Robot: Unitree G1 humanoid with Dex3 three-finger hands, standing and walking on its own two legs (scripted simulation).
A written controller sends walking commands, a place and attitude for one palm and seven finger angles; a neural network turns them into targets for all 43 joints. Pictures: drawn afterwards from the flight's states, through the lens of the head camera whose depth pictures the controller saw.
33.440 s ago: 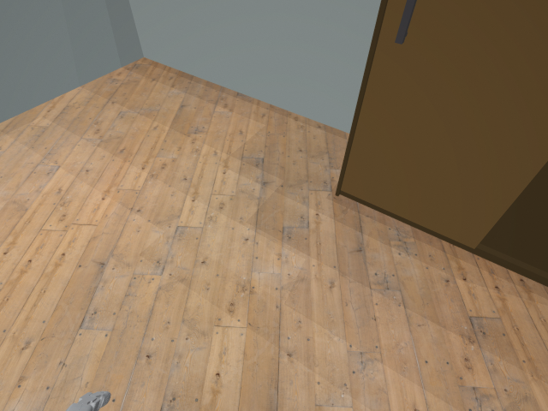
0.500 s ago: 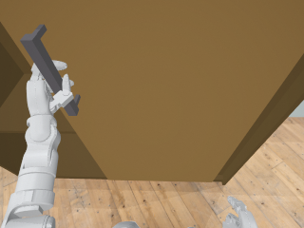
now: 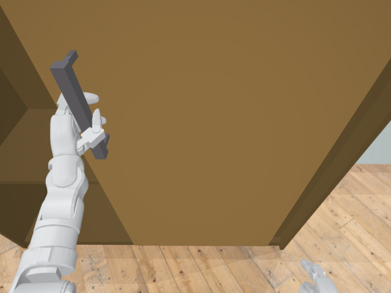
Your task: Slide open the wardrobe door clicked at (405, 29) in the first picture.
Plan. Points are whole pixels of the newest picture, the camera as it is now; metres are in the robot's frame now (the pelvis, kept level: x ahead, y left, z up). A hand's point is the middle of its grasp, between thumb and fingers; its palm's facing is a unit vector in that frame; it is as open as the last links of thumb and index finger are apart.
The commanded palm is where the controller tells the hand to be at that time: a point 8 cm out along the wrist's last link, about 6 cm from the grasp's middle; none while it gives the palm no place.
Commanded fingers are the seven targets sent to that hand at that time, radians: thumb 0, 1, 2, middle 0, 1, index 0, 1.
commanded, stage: stop walking and hold the door there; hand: left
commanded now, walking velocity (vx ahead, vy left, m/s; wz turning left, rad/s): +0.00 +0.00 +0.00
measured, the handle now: (88, 110) +0.41 +0.26 +0.17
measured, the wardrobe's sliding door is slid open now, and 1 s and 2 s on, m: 0.55 0.55 0.55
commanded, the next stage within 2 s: loosen the grip on the handle in 0.34 s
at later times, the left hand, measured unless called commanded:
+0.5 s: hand (93, 127) +0.37 +0.24 +0.15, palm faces +0.31 -0.92 -0.26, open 6.3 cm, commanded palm +0.31 +0.27 +0.15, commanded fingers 0.00 0.42 0.67 -0.45 -1.40 -0.45 -1.40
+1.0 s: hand (95, 128) +0.37 +0.24 +0.15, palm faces +0.36 -0.92 -0.17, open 14.1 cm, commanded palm +0.33 +0.28 +0.15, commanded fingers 0.00 -0.55 0.20 -0.25 -1.15 -0.25 -1.15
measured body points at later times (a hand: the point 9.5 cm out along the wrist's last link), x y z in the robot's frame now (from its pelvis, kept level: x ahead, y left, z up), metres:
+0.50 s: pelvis +0.00 -0.01 +0.00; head +0.01 -0.01 +0.45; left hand +0.35 +0.29 +0.17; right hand +0.14 -0.26 -0.11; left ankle +0.05 +0.10 -0.74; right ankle +0.00 -0.09 -0.74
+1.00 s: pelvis -0.01 -0.01 -0.01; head -0.01 -0.01 +0.44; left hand +0.35 +0.28 +0.16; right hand +0.10 -0.25 -0.11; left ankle +0.05 +0.09 -0.74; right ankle +0.00 -0.09 -0.74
